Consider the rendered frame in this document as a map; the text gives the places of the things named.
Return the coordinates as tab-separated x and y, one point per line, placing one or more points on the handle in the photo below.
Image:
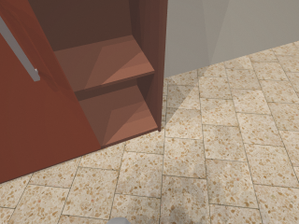
8	36

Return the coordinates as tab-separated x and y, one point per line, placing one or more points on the wardrobe door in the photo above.
41	122

